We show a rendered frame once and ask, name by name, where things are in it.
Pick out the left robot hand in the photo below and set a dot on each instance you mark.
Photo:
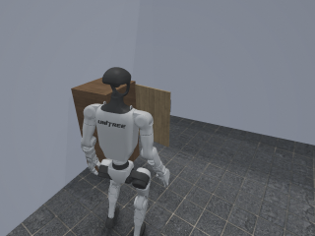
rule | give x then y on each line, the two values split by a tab
91	166

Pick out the robot left upper arm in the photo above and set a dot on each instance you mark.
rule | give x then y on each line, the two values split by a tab
88	138

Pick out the robot left forearm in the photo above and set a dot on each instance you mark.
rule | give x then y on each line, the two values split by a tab
89	153

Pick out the robot right upper arm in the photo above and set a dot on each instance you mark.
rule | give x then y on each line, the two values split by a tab
144	120

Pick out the cupboard door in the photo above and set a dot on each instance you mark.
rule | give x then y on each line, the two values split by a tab
157	103

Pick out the right robot hand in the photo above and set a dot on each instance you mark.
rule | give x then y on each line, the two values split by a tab
164	179

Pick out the robot left thigh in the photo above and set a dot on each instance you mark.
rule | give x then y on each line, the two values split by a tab
103	170

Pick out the robot left shin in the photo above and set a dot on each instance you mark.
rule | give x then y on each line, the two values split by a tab
113	195

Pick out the robot right forearm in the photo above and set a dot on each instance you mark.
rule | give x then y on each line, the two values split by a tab
156	164

